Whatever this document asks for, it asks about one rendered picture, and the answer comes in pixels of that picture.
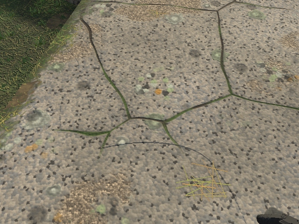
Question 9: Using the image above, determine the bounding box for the right robot hand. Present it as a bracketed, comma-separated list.
[256, 213, 299, 224]

